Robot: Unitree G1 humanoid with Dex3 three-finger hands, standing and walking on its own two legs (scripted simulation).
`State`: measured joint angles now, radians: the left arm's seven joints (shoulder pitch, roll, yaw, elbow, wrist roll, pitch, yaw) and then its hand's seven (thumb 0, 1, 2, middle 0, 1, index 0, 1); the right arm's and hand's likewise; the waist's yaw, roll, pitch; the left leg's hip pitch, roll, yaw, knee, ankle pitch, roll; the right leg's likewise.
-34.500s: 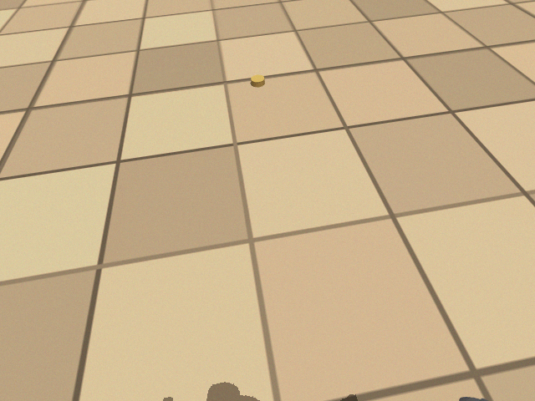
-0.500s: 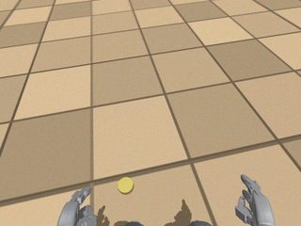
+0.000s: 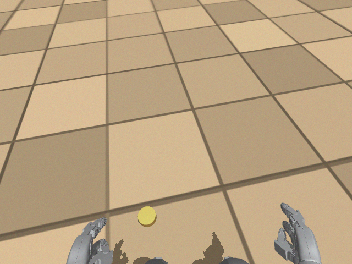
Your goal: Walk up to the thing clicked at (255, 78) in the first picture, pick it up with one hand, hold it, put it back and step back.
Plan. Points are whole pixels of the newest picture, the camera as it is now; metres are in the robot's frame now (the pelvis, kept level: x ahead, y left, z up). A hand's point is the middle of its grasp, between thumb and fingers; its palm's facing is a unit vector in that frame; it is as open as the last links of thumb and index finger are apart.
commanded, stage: home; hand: left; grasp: from above
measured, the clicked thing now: (147, 216) +0.46 +0.21 -0.69
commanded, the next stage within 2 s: stand in 0.02 s
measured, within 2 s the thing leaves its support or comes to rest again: neither
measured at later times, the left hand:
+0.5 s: hand out of the picture +0.08 +0.24 -0.11, palm faces +0.04 -0.94 -0.34, open 7.4 cm
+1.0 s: hand out of the picture +0.03 +0.24 -0.10, palm faces +0.06 -0.94 -0.34, open 7.4 cm
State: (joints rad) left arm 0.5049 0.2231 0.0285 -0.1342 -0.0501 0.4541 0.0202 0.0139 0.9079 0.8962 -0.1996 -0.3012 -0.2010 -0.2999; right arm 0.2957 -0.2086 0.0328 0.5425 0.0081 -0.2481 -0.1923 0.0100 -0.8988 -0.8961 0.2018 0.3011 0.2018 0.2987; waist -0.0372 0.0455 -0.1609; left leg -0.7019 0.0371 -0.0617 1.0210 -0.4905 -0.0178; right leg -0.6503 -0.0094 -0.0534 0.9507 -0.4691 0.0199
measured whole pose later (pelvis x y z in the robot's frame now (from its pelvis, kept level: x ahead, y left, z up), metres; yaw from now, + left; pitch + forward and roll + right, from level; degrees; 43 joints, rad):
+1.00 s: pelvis +0.00 +0.00 +0.06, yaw +2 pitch -4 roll +0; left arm 0.17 0.30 0.03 1.12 0.03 0.00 0.02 0.01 0.91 0.90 -0.20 -0.30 -0.20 -0.30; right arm 0.14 -0.29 -0.03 1.10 -0.02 0.00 -0.02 0.00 -0.90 -0.90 0.20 0.30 0.20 0.30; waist 0.02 0.02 0.07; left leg -0.15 0.00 -0.05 0.42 -0.20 -0.01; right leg -0.11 -0.05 -0.06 0.39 -0.21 0.03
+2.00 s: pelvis +0.01 -0.01 +0.07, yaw +2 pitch -3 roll +0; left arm 0.10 0.32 0.03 1.16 0.02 0.00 0.01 0.01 0.91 0.90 -0.20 -0.30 -0.20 -0.30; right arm 0.10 -0.33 0.00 1.14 -0.01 -0.01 -0.01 0.00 -0.90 -0.90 0.20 0.30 0.20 0.30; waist 0.01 0.02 0.06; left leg -0.11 0.01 -0.06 0.34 -0.18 -0.02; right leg -0.08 -0.03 -0.07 0.32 -0.20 0.02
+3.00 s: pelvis -0.04 +0.03 +0.04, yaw +3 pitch -1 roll -1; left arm -0.02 0.41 0.08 0.92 0.01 0.05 0.02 0.01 0.91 0.90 -0.20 -0.30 -0.20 -0.30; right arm 0.15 -0.37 -0.06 0.96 -0.02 0.04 0.01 0.00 -0.90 -0.90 0.20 0.30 0.20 0.30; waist -0.02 -0.05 0.22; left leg -0.28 -0.04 -0.03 0.68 -0.37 0.04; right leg -0.40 -0.01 0.09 0.85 -0.50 -0.01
